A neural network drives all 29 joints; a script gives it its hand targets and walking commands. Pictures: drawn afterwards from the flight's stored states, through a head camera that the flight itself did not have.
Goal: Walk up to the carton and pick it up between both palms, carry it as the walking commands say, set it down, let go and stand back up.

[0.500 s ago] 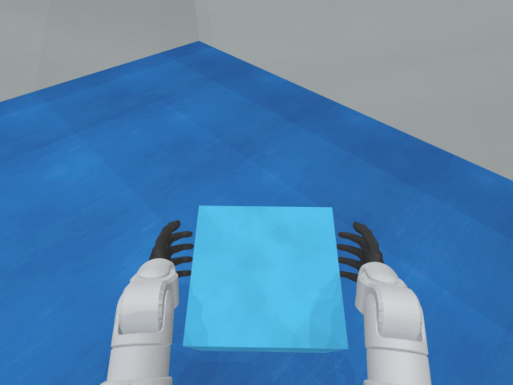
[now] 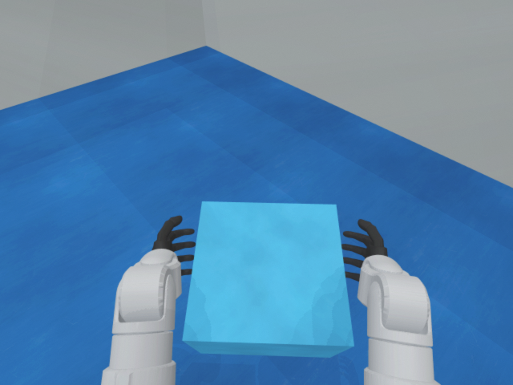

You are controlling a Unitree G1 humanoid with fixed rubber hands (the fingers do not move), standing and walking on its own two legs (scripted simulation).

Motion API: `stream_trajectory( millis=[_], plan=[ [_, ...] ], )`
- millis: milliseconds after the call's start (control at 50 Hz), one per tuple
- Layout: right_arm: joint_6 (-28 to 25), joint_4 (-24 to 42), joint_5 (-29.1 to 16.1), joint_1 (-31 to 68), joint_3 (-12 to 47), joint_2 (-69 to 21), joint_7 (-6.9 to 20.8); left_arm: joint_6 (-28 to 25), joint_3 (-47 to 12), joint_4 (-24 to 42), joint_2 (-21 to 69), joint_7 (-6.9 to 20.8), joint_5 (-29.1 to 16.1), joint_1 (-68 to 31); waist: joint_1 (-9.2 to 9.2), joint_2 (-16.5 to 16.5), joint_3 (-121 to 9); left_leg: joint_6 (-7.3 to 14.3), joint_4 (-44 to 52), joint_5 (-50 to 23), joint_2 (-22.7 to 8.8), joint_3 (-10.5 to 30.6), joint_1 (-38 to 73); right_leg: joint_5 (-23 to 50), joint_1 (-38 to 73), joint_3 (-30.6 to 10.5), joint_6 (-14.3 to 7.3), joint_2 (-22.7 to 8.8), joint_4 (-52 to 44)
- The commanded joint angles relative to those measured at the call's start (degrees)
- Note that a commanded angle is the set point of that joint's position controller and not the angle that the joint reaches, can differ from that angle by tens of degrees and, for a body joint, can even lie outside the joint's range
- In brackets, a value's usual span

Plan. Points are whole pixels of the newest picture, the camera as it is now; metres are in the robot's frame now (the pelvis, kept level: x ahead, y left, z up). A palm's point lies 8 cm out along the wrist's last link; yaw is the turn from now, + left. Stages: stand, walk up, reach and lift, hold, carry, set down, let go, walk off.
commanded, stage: carry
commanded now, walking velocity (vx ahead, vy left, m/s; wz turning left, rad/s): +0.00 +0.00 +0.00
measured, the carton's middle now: (266, 280) +0.31 +0.00 -0.02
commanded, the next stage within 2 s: none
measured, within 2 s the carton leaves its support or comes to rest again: neither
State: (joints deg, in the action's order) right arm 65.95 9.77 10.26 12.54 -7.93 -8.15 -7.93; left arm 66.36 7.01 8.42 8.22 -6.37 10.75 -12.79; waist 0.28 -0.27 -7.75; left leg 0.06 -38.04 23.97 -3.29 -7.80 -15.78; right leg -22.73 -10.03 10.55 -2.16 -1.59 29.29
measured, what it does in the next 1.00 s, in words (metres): walks ahead: left foot, then right foot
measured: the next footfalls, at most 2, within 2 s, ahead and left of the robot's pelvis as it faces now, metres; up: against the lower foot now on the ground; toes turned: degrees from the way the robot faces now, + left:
left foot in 0.10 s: +0.09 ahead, +0.10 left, +0.00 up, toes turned +9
right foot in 0.34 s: +0.27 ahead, -0.09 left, +0.00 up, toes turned +4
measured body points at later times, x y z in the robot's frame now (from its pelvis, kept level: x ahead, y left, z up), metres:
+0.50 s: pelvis +0.18 -0.02 +0.00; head +0.20 -0.02 +0.45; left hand +0.48 +0.14 +0.05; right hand +0.49 -0.17 +0.05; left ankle +0.07 +0.09 -0.73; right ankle +0.17 -0.11 -0.73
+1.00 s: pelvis +0.25 +0.00 +0.00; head +0.25 +0.01 +0.45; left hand +0.53 +0.17 +0.03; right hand +0.54 -0.15 +0.04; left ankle +0.19 +0.10 -0.73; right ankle +0.23 -0.09 -0.73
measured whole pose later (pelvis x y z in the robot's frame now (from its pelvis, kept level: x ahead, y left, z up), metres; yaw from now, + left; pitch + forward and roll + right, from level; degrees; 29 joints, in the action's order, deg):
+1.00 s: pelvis +0.25 +0.00 +0.00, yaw +2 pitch +4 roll -1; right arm 47.2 1.6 11.1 7.6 -6.9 -7.5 -4.0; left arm 47.2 6.5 1.8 7.4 -3.8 12.6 -6.6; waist -0.3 -1.3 -5.2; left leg 0.8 -30.2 21.4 -3.0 -5.3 -13.4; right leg -17.1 -17.0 10.4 -2.7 -0.1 30.0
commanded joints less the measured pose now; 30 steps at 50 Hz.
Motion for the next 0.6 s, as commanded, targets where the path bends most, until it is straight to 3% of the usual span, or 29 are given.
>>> stream_trajectory(
  millis=[0,20,60,80,100,120,140,160,200,240,260,300,320,340,360,380,400,420,460,520,540,580],
  plan=[
    [-3.6,-0.8,-23.0,28.0,34.9,-54.2,19.4,-4.9,-33.5,1.7,52.8,17.6,-22.2,-28.0,1.49,8.2,-3.6,0.5,-4.4,6.2,1.1,-0.4,-27.7,66.4,30.6,-20.6,-8.3,-17.4,-5.6],
    [-4.2,1.2,-23.7,28.1,35.7,-55.4,19.3,-5.5,-34.6,5.0,53.6,17.4,-22.9,-29.0,1.19,6.2,-5.5,0.5,1.3,1.2,1.6,-0.7,-23.1,68.0,29.8,-15.6,-6.4,-15.8,-4.1],
    [-5.2,3.3,-23.6,27.3,36.6,-56.0,18.6,-6.1,-35.1,8.3,52.7,16.9,-23.2,-28.3,0.39,8.4,-11.1,0.7,13.3,-13.6,4.8,-4.5,-5.7,70.6,23.9,-4.9,-1.8,-11.1,0.9],
    [-5.2,6.3,-24.2,26.9,37.8,-56.1,18.1,-6.0,-36.5,11.2,52.3,16.7,-24.2,-28.0,-0.4,9.0,-15.2,1.4,16.6,-20.7,5.3,-4.5,7.9,64.1,16.5,-1.5,0.5,-9.2,5.3],
    [-3.5,15.8,-28.6,26.8,42.8,-57.6,17.8,-4.1,-42.6,21.4,53.7,16.4,-28.7,-29.2,-1.41,5.1,-18.4,3.8,15.3,-31.7,0.7,2.8,24.1,47.4,2.2,-0.2,3.0,-7.1,13.5],
    [-3.2,5.5,-24.6,20.4,36.7,-55.1,17.6,-3.0,-39.7,14.7,51.0,16.5,-26.1,-27.1,-2.11,-11.5,-21.3,10.5,11.0,-64.1,-12.8,19.3,36.7,21.4,-12.4,-0.1,5.5,-2.4,27.5],
    [-5.8,-10.8,-15.9,15.6,26.8,-49.7,17.7,-5.5,-29.2,-4.9,45.9,16.8,-16.5,-20.5,-1.38,-13.7,-16.8,13.0,10.9,-85.4,-18.0,22.5,39.5,-7.3,-22.7,-5.3,4.5,1.0,30.5],
    [-7.0,1.5,-20.2,18.4,33.9,-50.9,17.9,-7.1,-35.4,5.8,48.4,17.0,-20.7,-22.0,-0.82,-8.5,-12.9,11.0,12.0,-85.3,-18.2,18.7,35.9,-8.6,-24.0,-8.6,3.6,-0.9,26.5],
    [-7.6,5.2,-22.3,23.7,36.8,-54.0,18.2,-8.3,-36.8,10.2,50.9,16.9,-22.4,-26.2,-0.86,-5.6,-9.4,6.7,13.6,-76.1,-14.1,11.4,31.6,-5.1,-23.2,-5.9,3.4,-1.2,11.2],
    [-7.3,8.0,-23.2,22.8,37.5,-53.3,18.0,-8.0,-37.8,12.2,50.2,16.0,-22.9,-23.8,-0.96,-9.2,-13.3,5.0,12.4,-72.6,-10.5,5.1,28.0,3.6,-14.2,-1.9,3.4,1.7,4.4],
    [-7.5,6.0,-21.6,19.9,35.8,-51.8,17.9,-8.1,-36.4,10.2,48.5,15.7,-21.7,-22.0,-1.2,-10.4,-15.0,4.5,11.4,-69.5,-9.7,3.6,27.5,8.1,-11.1,-0.8,3.5,2.3,1.5],
    [-8.3,4.9,-19.7,17.5,34.7,-49.5,17.9,-8.8,-35.5,9.3,46.8,15.7,-20.7,-20.3,-0.34,-9.0,-15.9,2.5,8.6,-60.3,-8.0,0.8,22.6,22.0,-2.7,0.1,3.2,1.3,-6.4],
    [-8.5,5.8,-19.5,17.1,35.5,-49.2,17.8,-9.0,-36.1,10.3,47.2,16.0,-21.2,-20.2,0.06,-7.0,-16.5,1.0,6.5,-51.5,-6.6,0.2,17.0,30.3,4.0,-1.6,2.3,-0.7,-7.1],
    [-9.1,1.1,-17.2,15.2,33.7,-48.1,17.8,-9.6,-34.0,5.5,46.4,16.4,-19.2,-19.4,-0.43,-2.6,-16.9,-0.5,3.2,-37.6,-4.8,-0.8,10.2,48.3,9.8,-6.3,0.9,-5.6,-4.8],
    [-9.3,0.4,-17.3,16.8,34.2,-47.7,18.0,-10.4,-33.7,2.6,46.5,16.6,-17.9,-19.5,-1.0,5.0,-16.5,-1.8,1.5,-21.8,-2.6,0.7,4.7,69.1,12.6,-11.9,-3.3,-11.5,0.4],
    [-11.0,-5.6,-14.9,17.7,31.8,-46.4,18.0,-12.1,-29.8,-4.4,45.7,16.6,-14.9,-19.1,-1.15,9.8,-16.2,-1.8,1.1,-7.7,-1.2,1.7,-0.1,77.9,15.8,-13.7,-5.5,-13.7,2.0],
    [-13.1,-6.8,-14.1,19.7,31.1,-45.7,18.1,-14.1,-28.3,-6.9,45.8,16.7,-13.5,-19.3,-1.22,11.6,-15.2,-1.7,3.8,0.4,-0.3,2.1,-4.2,79.6,17.8,-13.8,-5.8,-13.8,2.7],
    [-14.7,-2.4,-16.2,21.7,33.1,-46.7,18.1,-15.6,-30.1,-2.0,46.9,16.6,-15.2,-20.8,-1.19,10.2,-15.2,-1.5,8.4,0.0,-0.3,1.9,-5.4,78.8,19.5,-12.6,-4.9,-13.2,3.4],
    [-14.2,5.8,-20.8,22.7,38.6,-50.2,17.8,-15.3,-34.7,7.7,49.2,16.2,-19.8,-20.9,-1.04,7.8,-16.5,-1.6,15.5,-12.7,-0.8,0.8,0.5,72.4,16.5,-9.0,-1.8,-11.5,4.4],
    [-12.2,4.3,-20.4,17.1,37.6,-48.3,17.3,-13.1,-34.9,8.0,46.5,15.3,-19.5,-16.5,-0.72,1.5,-19.3,-2.2,10.1,-41.3,-2.3,0.6,10.0,63.2,10.5,-6.3,0.3,-7.2,7.4],
    [-12.3,2.9,-19.4,14.9,36.7,-47.2,17.2,-13.1,-34.4,7.4,45.5,15.3,-18.7,-15.9,-0.84,-0.8,-19.6,-2.3,7.7,-46.3,-2.4,0.3,10.9,59.6,9.2,-5.5,0.6,-6.0,8.2],
    [-14.0,0.0,-17.1,14.4,34.1,-44.9,17.4,-14.7,-32.4,4.6,44.1,15.5,-16.3,-16.1,-0.74,-1.3,-17.7,-2.3,6.7,-43.4,-1.5,-0.9,7.1,55.1,10.2,-4.4,0.6,-4.2,5.6]
  ],
)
